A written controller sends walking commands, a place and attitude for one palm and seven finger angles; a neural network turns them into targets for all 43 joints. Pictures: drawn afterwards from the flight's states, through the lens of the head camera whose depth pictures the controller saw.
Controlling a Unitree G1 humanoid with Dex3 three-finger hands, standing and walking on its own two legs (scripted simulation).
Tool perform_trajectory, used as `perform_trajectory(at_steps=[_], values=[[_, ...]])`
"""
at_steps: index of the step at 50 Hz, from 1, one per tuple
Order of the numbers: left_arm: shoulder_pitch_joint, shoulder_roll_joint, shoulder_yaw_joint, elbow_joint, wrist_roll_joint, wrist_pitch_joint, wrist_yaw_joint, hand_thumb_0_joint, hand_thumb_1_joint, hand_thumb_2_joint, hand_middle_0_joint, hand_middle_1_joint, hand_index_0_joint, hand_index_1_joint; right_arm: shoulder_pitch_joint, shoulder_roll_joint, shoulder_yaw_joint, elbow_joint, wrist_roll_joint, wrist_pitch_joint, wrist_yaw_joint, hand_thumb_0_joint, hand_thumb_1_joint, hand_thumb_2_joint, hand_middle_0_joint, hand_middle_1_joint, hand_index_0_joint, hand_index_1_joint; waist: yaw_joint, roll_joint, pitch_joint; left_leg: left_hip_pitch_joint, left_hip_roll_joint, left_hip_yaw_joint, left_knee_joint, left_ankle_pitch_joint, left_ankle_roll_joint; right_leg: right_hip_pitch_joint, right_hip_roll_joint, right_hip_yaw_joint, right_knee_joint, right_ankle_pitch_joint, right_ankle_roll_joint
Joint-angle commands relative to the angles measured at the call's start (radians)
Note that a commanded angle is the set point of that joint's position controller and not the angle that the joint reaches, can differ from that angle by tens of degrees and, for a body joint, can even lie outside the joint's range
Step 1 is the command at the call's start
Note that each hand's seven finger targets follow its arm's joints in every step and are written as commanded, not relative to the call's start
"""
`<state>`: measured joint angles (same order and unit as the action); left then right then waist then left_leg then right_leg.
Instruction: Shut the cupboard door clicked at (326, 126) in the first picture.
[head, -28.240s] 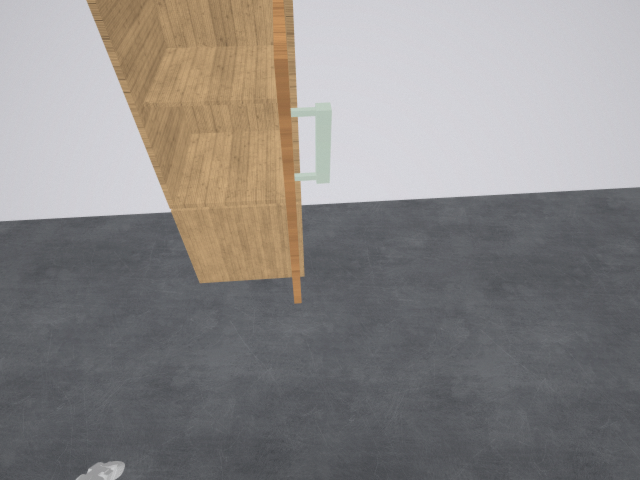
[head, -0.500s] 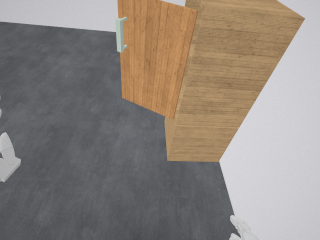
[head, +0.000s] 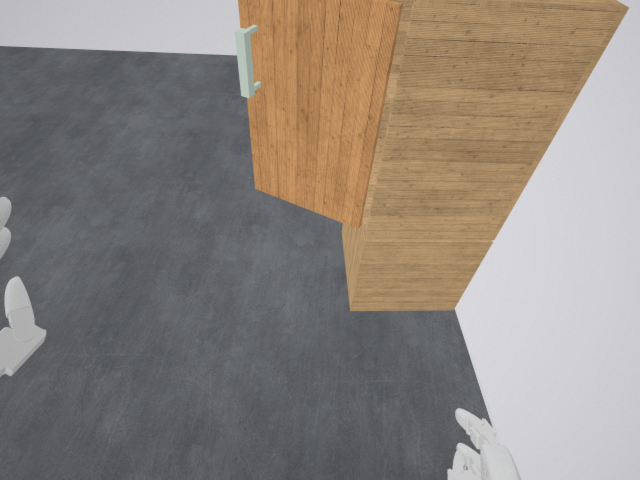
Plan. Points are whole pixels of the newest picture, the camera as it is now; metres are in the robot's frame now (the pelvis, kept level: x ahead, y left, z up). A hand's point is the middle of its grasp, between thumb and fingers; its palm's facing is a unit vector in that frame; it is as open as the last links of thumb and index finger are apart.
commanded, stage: let the arm hang, fingers relaxed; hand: left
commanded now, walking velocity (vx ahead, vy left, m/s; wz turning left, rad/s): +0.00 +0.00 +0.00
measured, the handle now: (250, 61) +0.96 +0.20 +0.08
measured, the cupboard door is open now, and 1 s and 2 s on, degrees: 61 61 61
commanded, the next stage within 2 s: look to check the result in 1.10 s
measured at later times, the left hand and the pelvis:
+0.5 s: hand out of the picture -0.06 +0.20 -0.17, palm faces +0.06 -0.97 -0.22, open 7.1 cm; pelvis -0.03 +0.00 +0.00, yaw +2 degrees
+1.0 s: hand out of the picture -0.04 +0.18 -0.17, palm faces +0.06 -0.99 -0.16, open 7.4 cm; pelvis -0.03 +0.02 +0.00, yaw +1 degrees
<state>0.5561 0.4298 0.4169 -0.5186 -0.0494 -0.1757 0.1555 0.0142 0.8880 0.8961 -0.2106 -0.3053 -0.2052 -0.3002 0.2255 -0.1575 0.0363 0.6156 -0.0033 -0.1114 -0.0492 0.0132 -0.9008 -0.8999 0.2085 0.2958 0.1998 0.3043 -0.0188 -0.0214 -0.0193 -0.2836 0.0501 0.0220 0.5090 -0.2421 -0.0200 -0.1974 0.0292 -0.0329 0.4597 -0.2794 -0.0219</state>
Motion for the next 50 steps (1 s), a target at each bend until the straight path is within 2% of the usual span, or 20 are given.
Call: perform_trajectory(at_steps=[1,2,3,5,7,8,9,12,13,14,16,17,19,24,27,35,40,43,45,50], values=[[-0.080,-0.058,-0.304,0.609,0.075,0.168,-0.148,0.000,0.900,0.900,-0.200,-0.300,-0.200,-0.300,-0.066,-0.269,-0.119,0.051,0.008,-0.014,0.056,0.000,-0.900,-0.900,0.200,0.300,0.200,0.300,-0.013,0.095,-0.098,0.029,0.068,-0.026,0.088,0.406,0.008,-0.067,-0.157,0.081,0.096,0.524,-0.029],[-0.112,-0.075,-0.321,0.641,0.075,0.178,-0.156,0.000,0.900,0.900,-0.200,-0.300,-0.200,-0.300,-0.048,-0.257,-0.108,0.053,0.002,0.010,0.049,0.000,-0.900,-0.900,0.200,0.300,0.200,0.300,-0.003,0.059,-0.106,0.011,0.075,-0.041,0.087,0.355,0.024,-0.082,-0.145,0.056,0.104,0.413,-0.023],[-0.156,-0.064,-0.325,0.693,0.082,0.175,-0.162,0.000,0.900,0.900,-0.200,-0.300,-0.200,-0.300,-0.044,-0.257,-0.103,0.055,-0.003,0.026,0.046,0.000,-0.900,-0.900,0.200,0.300,0.200,0.300,0.002,-0.033,-0.099,-0.001,0.077,-0.062,0.087,0.362,0.036,-0.078,-0.131,0.055,0.110,0.385,-0.024],[-0.228,-0.025,-0.329,0.795,0.082,0.173,-0.164,0.000,0.900,0.900,-0.200,-0.300,-0.200,-0.300,-0.051,-0.266,-0.092,0.054,-0.010,0.057,0.042,0.000,-0.900,-0.900,0.200,0.300,0.200,0.300,0.004,-0.181,-0.082,-0.027,0.052,-0.086,0.106,0.296,0.049,-0.069,-0.157,0.082,0.082,0.358,-0.044],[-0.283,0.000,-0.334,0.919,0.082,0.174,-0.159,0.000,0.900,0.900,-0.200,-0.300,-0.200,-0.300,-0.052,-0.249,-0.085,0.073,-0.018,0.083,0.041,0.000,-0.900,-0.900,0.200,0.300,0.200,0.300,-0.003,-0.262,-0.048,-0.018,-0.004,-0.063,0.134,0.148,0.037,-0.102,-0.211,0.137,0.005,0.301,-0.083],[-0.312,0.000,-0.344,0.985,0.080,0.178,-0.154,0.000,0.900,0.900,-0.200,-0.300,-0.200,-0.300,-0.047,-0.239,-0.080,0.092,-0.024,0.095,0.042,0.000,-0.900,-0.900,0.200,0.300,0.200,0.300,-0.009,-0.226,-0.028,0.002,-0.011,-0.053,0.132,0.110,0.029,-0.131,-0.223,0.145,-0.017,0.236,-0.097],[-0.330,-0.021,-0.355,1.044,0.076,0.184,-0.148,0.000,0.900,0.900,-0.200,-0.300,-0.200,-0.300,-0.035,-0.209,-0.071,0.119,-0.028,0.108,0.041,0.000,-0.900,-0.900,0.200,0.300,0.200,0.300,-0.014,-0.175,-0.016,0.022,-0.013,-0.048,0.115,0.101,0.027,-0.146,-0.222,0.146,-0.037,0.160,-0.095],[-0.351,-0.059,-0.377,1.205,0.068,0.194,-0.141,0.000,0.900,0.900,-0.200,-0.300,-0.200,-0.300,-0.024,-0.184,-0.052,0.192,-0.031,0.123,0.041,0.000,-0.900,-0.900,0.200,0.300,0.200,0.300,-0.013,0.023,0.039,0.042,0.020,-0.096,-0.012,0.121,0.032,-0.162,-0.151,0.113,-0.057,-0.058,-0.046],[-0.333,-0.057,-0.379,1.253,0.066,0.194,-0.141,0.000,0.900,0.900,-0.200,-0.300,-0.200,-0.300,-0.024,-0.193,-0.049,0.212,-0.029,0.122,0.040,0.000,-0.900,-0.900,0.200,0.300,0.200,0.300,0.000,0.076,0.039,0.012,0.035,-0.122,-0.057,0.104,0.038,-0.113,-0.125,0.104,-0.061,-0.081,-0.029],[-0.306,-0.076,-0.378,1.306,0.064,0.191,-0.140,0.000,0.900,0.900,-0.200,-0.300,-0.200,-0.300,-0.025,-0.182,-0.050,0.239,-0.028,0.120,0.036,0.000,-0.900,-0.900,0.200,0.300,0.200,0.300,0.012,0.108,0.034,-0.013,0.036,-0.125,-0.083,0.070,0.041,-0.064,-0.121,0.107,-0.074,-0.068,-0.025],[-0.262,-0.115,-0.364,1.381,0.065,0.183,-0.138,0.000,0.900,0.900,-0.200,-0.300,-0.200,-0.300,-0.003,-0.155,-0.051,0.278,-0.031,0.117,0.027,0.000,-0.900,-0.900,0.200,0.300,0.200,0.300,0.018,0.158,0.013,-0.011,0.026,-0.109,-0.097,0.019,0.038,-0.019,-0.128,0.119,-0.113,-0.061,-0.037],[-0.258,-0.109,-0.367,1.414,0.063,0.181,-0.138,0.000,0.900,0.900,-0.200,-0.300,-0.200,-0.300,0.011,-0.146,-0.050,0.301,-0.029,0.117,0.026,0.000,-0.900,-0.900,0.200,0.300,0.200,0.300,0.017,0.170,0.011,-0.004,0.024,-0.101,-0.100,0.021,0.035,-0.008,-0.133,0.120,-0.124,-0.049,-0.042],[-0.249,-0.112,-0.373,1.464,0.060,0.178,-0.137,0.000,0.900,0.900,-0.200,-0.300,-0.200,-0.300,0.051,-0.140,-0.053,0.336,-0.024,0.119,0.022,0.000,-0.900,-0.900,0.200,0.300,0.200,0.300,0.012,0.109,0.015,0.027,0.029,-0.094,-0.099,0.027,0.032,-0.016,-0.135,0.113,-0.152,-0.054,-0.043],[-0.224,-0.127,-0.383,1.561,0.058,0.175,-0.135,0.000,0.900,0.900,-0.200,-0.300,-0.200,-0.300,0.120,-0.120,-0.057,0.408,-0.016,0.122,0.018,0.000,-0.900,-0.900,0.200,0.300,0.200,0.300,0.007,0.035,0.074,0.047,0.033,-0.084,-0.122,0.016,0.036,-0.050,-0.133,0.101,-0.192,-0.089,-0.041],[-0.199,-0.141,-0.387,1.600,0.058,0.175,-0.132,0.000,0.900,0.900,-0.200,-0.300,-0.200,-0.300,0.146,-0.111,-0.057,0.439,-0.015,0.121,0.015,0.000,-0.900,-0.900,0.200,0.300,0.200,0.300,0.008,0.019,0.092,0.048,0.035,-0.086,-0.142,0.001,0.041,-0.057,-0.126,0.093,-0.189,-0.089,-0.036],[-0.151,-0.178,-0.390,1.642,0.061,0.178,-0.123,0.000,0.900,0.900,-0.200,-0.300,-0.200,-0.300,0.172,-0.076,-0.057,0.471,-0.014,0.120,0.012,0.000,-0.900,-0.900,0.200,0.300,0.200,0.300,0.012,0.020,0.125,0.023,0.037,-0.096,-0.188,-0.056,0.047,-0.067,-0.113,0.077,-0.159,-0.084,-0.023],[-0.141,-0.196,-0.386,1.643,0.065,0.179,-0.121,0.000,0.900,0.900,-0.200,-0.300,-0.200,-0.300,0.166,-0.074,-0.060,0.469,-0.014,0.113,0.010,0.000,-0.900,-0.900,0.200,0.300,0.200,0.300,0.016,0.063,0.132,-0.004,0.047,-0.126,-0.231,-0.100,0.052,-0.049,-0.100,0.063,-0.119,-0.030,-0.015],[-0.134,-0.197,-0.386,1.643,0.067,0.175,-0.120,0.000,0.900,0.900,-0.200,-0.300,-0.200,-0.300,0.154,-0.075,-0.062,0.464,-0.012,0.111,0.011,0.000,-0.900,-0.900,0.200,0.300,0.200,0.300,0.022,0.043,0.129,0.000,0.045,-0.119,-0.226,-0.076,0.054,-0.043,-0.104,0.062,-0.121,-0.008,-0.014],[-0.144,-0.200,-0.387,1.642,0.066,0.173,-0.120,0.000,0.900,0.900,-0.200,-0.300,-0.200,-0.300,0.152,-0.071,-0.060,0.467,-0.013,0.111,0.012,0.000,-0.900,-0.900,0.200,0.300,0.200,0.300,0.016,0.030,0.136,0.010,0.039,-0.110,-0.216,-0.053,0.050,-0.054,-0.110,0.068,-0.127,-0.008,-0.013],[-0.160,-0.192,-0.384,1.635,0.065,0.168,-0.119,0.000,0.900,0.900,-0.200,-0.300,-0.200,-0.300,0.145,-0.080,-0.060,0.463,-0.012,0.108,0.012,0.000,-0.900,-0.900,0.200,0.300,0.200,0.300,0.012,0.040,0.123,0.041,0.038,-0.098,-0.202,0.001,0.049,-0.053,-0.116,0.076,-0.134,0.015,-0.015]])
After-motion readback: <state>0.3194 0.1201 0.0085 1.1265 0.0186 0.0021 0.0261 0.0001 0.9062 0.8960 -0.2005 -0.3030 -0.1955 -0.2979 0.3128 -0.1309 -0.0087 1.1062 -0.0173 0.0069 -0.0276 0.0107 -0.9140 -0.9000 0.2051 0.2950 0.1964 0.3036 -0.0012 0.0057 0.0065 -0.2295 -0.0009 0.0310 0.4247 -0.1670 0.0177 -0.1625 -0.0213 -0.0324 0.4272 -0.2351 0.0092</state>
